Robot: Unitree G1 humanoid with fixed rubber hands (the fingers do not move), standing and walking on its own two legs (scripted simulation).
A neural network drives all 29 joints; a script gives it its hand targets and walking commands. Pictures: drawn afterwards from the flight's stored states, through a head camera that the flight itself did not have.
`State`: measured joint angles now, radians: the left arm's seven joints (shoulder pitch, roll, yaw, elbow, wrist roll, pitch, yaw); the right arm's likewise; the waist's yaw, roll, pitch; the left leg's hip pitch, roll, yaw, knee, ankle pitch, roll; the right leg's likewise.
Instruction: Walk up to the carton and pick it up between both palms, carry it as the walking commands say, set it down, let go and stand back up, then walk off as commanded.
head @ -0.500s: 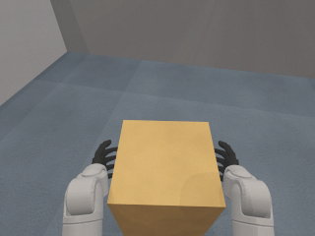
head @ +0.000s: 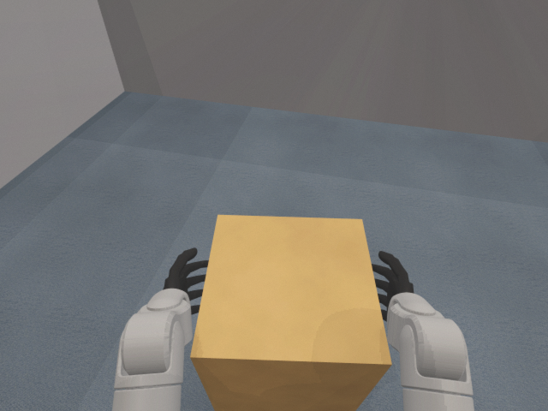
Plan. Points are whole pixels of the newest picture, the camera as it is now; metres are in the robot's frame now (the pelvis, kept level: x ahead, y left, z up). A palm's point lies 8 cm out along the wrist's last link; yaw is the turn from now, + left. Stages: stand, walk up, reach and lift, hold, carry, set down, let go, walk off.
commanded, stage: carry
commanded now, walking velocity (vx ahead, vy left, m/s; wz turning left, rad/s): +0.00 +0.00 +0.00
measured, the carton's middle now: (286, 320) +0.28 +0.00 +0.00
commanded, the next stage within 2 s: none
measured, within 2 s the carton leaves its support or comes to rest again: neither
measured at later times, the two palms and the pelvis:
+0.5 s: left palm (175, 314) +0.25 +0.15 +0.07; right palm (403, 318) +0.25 -0.15 +0.07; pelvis -0.02 +0.00 +0.00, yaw +0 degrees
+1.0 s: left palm (182, 314) +0.24 +0.14 +0.07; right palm (412, 318) +0.25 -0.16 +0.07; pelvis -0.02 -0.01 +0.00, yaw +0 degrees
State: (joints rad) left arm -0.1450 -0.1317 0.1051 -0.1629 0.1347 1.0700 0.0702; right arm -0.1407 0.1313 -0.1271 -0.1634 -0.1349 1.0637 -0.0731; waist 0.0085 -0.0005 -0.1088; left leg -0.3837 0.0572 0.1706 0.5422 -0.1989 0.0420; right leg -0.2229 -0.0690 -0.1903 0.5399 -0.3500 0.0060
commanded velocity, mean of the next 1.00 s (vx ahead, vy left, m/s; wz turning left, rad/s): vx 0.00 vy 0.00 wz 0.00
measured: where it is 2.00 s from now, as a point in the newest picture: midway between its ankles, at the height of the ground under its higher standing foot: outside the picture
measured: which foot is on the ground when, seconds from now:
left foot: down 0.00-1.00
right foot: down 0.00-1.00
